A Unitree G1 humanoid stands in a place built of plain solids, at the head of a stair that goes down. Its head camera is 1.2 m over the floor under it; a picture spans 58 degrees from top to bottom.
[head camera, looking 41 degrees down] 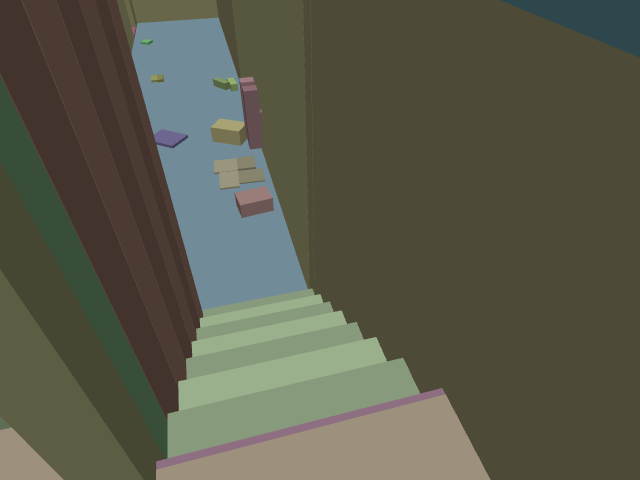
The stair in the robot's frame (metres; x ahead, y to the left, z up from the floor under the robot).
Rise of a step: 0.19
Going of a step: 0.24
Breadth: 0.85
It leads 15 degrees to the left of straight ahead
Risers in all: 8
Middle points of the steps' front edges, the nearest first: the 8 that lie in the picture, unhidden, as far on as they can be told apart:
0.59 0.04 0.00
0.82 0.10 -0.19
1.05 0.16 -0.38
1.29 0.22 -0.56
1.52 0.29 -0.75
1.75 0.35 -0.94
1.98 0.41 -1.13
2.21 0.47 -1.32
